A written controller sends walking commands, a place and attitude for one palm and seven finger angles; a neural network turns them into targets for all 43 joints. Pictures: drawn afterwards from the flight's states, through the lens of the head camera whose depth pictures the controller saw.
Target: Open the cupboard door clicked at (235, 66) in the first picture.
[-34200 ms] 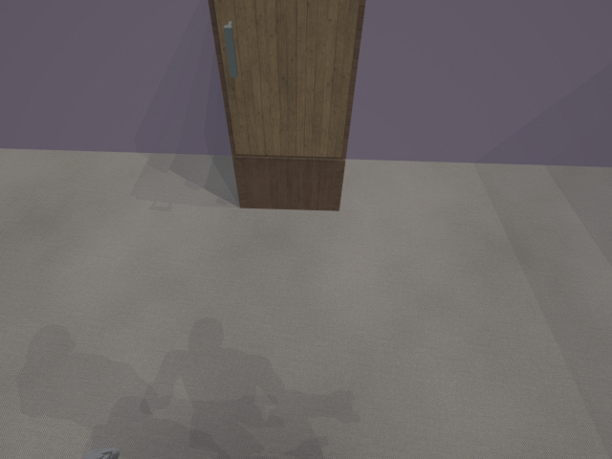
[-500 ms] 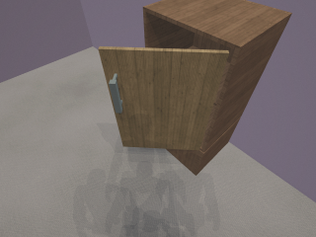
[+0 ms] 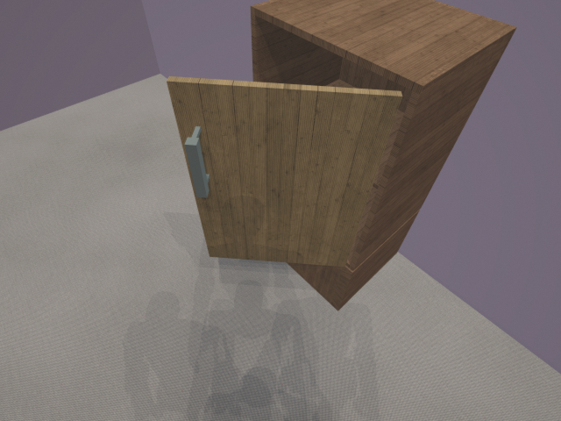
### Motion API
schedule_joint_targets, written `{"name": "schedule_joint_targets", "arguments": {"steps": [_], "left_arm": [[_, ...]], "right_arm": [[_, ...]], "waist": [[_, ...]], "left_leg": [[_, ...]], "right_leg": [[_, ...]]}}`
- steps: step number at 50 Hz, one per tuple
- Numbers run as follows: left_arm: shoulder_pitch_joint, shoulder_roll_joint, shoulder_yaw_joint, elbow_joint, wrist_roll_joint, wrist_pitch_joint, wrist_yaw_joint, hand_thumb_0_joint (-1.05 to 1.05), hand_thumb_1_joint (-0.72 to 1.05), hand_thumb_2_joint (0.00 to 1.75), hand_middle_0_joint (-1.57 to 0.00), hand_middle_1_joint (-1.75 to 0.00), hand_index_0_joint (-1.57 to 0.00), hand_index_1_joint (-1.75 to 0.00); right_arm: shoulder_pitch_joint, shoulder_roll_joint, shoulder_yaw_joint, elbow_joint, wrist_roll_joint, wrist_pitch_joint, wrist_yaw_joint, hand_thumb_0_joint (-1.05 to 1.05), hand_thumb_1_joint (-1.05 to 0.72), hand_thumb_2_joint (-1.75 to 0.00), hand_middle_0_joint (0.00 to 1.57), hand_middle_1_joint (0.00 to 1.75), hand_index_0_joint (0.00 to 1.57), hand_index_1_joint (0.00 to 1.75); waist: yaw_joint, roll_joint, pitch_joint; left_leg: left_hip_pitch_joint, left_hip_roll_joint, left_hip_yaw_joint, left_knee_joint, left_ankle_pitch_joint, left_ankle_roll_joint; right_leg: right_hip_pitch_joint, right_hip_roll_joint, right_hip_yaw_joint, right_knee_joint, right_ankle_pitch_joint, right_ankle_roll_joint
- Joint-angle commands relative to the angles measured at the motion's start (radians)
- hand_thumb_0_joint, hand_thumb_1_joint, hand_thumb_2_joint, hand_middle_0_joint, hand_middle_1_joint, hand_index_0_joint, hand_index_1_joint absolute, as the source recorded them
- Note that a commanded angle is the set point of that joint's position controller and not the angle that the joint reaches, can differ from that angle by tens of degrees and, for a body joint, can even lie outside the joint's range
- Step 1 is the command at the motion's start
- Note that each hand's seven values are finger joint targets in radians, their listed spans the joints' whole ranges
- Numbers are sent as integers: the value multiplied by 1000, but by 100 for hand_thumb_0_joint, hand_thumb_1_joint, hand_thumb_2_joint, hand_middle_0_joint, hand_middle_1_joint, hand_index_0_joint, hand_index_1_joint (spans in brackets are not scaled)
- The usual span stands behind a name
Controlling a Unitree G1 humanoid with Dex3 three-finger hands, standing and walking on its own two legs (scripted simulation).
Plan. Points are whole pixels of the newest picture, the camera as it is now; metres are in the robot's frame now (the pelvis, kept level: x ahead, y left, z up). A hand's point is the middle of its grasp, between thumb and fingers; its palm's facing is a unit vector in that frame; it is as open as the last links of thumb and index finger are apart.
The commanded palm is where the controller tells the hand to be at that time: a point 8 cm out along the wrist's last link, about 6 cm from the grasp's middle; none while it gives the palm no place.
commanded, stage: look again from close up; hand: left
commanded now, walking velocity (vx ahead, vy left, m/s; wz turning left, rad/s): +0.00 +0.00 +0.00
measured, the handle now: (200, 162) +0.60 +0.21 -0.02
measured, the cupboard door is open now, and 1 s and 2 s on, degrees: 43 43 43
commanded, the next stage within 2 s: shuffle to correct the standing spot in 0.54 s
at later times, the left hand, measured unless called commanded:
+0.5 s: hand out of the picture +0.04 +0.22 -0.18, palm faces +0.00 -0.97 -0.23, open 7.4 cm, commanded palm none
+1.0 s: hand out of the picture +0.02 +0.20 -0.19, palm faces -0.02 -0.98 -0.21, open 7.4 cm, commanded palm none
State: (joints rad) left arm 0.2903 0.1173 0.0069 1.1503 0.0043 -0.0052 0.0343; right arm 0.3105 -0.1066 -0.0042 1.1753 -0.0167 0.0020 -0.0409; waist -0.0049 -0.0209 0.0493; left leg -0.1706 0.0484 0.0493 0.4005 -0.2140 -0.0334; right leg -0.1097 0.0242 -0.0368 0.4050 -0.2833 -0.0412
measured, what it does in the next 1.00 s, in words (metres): stands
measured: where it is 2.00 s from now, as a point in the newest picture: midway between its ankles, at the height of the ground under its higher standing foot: outside the picture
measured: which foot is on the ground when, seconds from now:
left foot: down 0.00-1.00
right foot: down 0.00-1.00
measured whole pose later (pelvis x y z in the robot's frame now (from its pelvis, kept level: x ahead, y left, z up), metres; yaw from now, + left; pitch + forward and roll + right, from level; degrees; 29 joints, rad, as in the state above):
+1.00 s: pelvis +0.04 +0.02 -0.02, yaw -2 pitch +2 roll +0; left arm 0.34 0.15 -0.01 1.10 0.02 -0.04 0.05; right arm 0.28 -0.18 0.00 1.05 -0.02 -0.02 -0.02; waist -0.01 0.01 0.04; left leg -0.25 0.03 0.06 0.61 -0.38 0.00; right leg -0.19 0.01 0.00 0.58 -0.41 -0.01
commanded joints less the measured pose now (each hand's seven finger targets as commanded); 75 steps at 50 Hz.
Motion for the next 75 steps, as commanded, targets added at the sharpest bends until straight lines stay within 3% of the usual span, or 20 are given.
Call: {"name": "schedule_joint_targets", "arguments": {"steps": [1,2,3,4,7,10,14,32,36,39,42,43,44,45,46,49,55,61,64,75], "left_arm": [[64,89,13,-30,-1,-14,5,0,90,90,-20,-30,-20,-30],[66,88,13,-30,-1,-14,6,0,90,90,-20,-30,-20,-30],[164,127,11,-8,21,-50,45,0,90,90,-20,-30,-20,-30],[113,171,19,-60,16,-58,40,0,90,90,-20,-30,-20,-30],[48,131,14,-99,13,-62,27,0,90,90,-20,-30,-20,-30],[72,117,10,-105,15,-45,23,0,90,90,-20,-30,-20,-30],[63,124,7,-116,11,-27,16,0,90,90,-20,-30,-20,-30],[24,188,9,-133,10,-15,6,0,90,90,-20,-30,-20,-30],[47,160,11,-121,22,-2,-7,0,90,90,-20,-30,-20,-30],[57,151,15,-127,27,-6,-18,0,90,90,-20,-30,-20,-30],[99,145,20,-115,25,-22,-19,0,90,90,-20,-30,-20,-30],[152,162,11,-59,29,-42,25,0,90,90,-20,-30,-20,-30],[126,194,10,-103,19,-50,25,0,90,90,-20,-30,-20,-30],[89,213,18,-110,22,-64,20,0,90,90,-20,-30,-20,-30],[62,196,16,-116,18,-67,20,0,90,90,-20,-30,-20,-30],[105,185,17,-108,4,-66,28,0,90,90,-20,-30,-20,-30],[70,174,25,-162,10,-26,34,0,90,90,-20,-30,-20,-30],[54,212,37,-194,9,-18,31,0,90,90,-20,-30,-20,-30],[10,211,31,-205,9,-14,25,0,90,90,-20,-30,-20,-30],[-62,253,27,-204,12,-15,4,0,90,90,-20,-30,-20,-30]], "right_arm": [[58,-89,-21,-24,2,-10,-6,0,-90,-90,20,30,20,30],[56,-89,-21,-24,2,-10,-6,0,-90,-90,20,30,20,30],[-87,-122,-17,-110,15,-35,10,0,-90,-90,20,30,20,30],[-17,-65,-15,-145,10,-23,16,0,-90,-90,20,30,20,30],[38,-85,-13,-141,5,-27,20,0,-90,-90,20,30,20,30],[33,-116,-10,-143,1,-40,13,0,-90,-90,20,30,20,30],[0,-144,-10,-165,3,-33,10,0,-90,-90,20,30,20,30],[-53,-191,-11,-143,2,-39,13,0,-90,-90,20,30,20,30],[-38,-199,-18,-132,-5,-25,22,0,-90,-90,20,30,20,30],[-33,-215,-31,-146,-7,-21,26,0,-90,-90,20,30,20,30],[-38,-195,-32,-156,-4,-31,26,0,-90,-90,20,30,20,30],[-119,-225,-21,-191,4,-28,25,0,-90,-90,20,30,20,30],[-84,-129,-11,-215,-1,-32,35,0,-90,-90,20,30,20,30],[-36,-116,-6,-211,-3,-32,37,0,-90,-90,20,30,20,30],[-1,-111,-4,-204,1,-36,33,0,-90,-90,20,30,20,30],[42,-158,-12,-177,7,-50,15,0,-90,-90,20,30,20,30],[0,-162,-27,-199,9,-26,2,0,-90,-90,20,30,20,30],[-33,-178,-32,-210,5,-24,2,0,-90,-90,20,30,20,30],[-67,-178,-29,-213,4,-17,5,0,-90,-90,20,30,20,30],[-109,-217,-20,-179,1,-28,14,0,-90,-90,20,30,20,30]], "waist": [[2,13,33],[3,10,36],[54,36,27],[-18,29,-32],[-34,-25,-71],[-6,102,-30],[-1,3,19],[10,33,-30],[11,73,37],[13,105,89],[29,46,47],[48,26,89],[16,-33,32],[-11,-66,-21],[-32,-44,-55],[-18,47,-160],[-4,29,-43],[3,16,-139],[1,-17,-89],[7,20,-31]], "left_leg": [[24,54,-48,-33,134,35],[26,55,-49,-34,135,35],[-54,53,0,223,145,14],[-108,13,-30,208,-117,31],[-26,23,-46,115,27,40],[-32,64,-71,99,261,61],[-59,58,-86,56,137,68],[5,61,-77,12,208,77],[-52,88,-121,-63,-202,104],[-100,118,-170,-103,-339,129],[-109,94,-126,-1,-186,126],[-155,60,-45,194,90,77],[-145,12,-19,234,-66,62],[-120,0,0,231,-114,55],[-82,2,-10,186,-40,56],[33,53,-31,201,516,74],[7,72,-41,146,435,78],[29,59,-29,166,439,74],[3,54,-34,122,279,64],[6,62,-62,12,145,71]], "right_leg": [[-69,-127,102,-86,225,-6],[-73,-128,101,-85,226,-5],[-88,-203,190,-66,745,47],[-22,-241,205,-27,728,-1],[-83,-167,138,20,424,-37],[-93,-111,95,60,303,-14],[-122,-100,102,39,165,-3],[-91,-112,101,33,208,14],[-152,-72,57,72,-117,2],[-194,-47,35,122,-155,-6],[-141,-72,82,89,-78,-20],[-154,-123,130,13,250,12],[-139,-176,224,-6,271,-30],[-103,-204,232,13,404,-50],[-73,-191,194,67,548,-53],[2,-138,107,196,783,-12],[-83,-124,105,150,495,1],[-29,-129,108,169,579,-3],[-58,-134,121,119,490,-5],[-79,-117,123,14,239,1]]}}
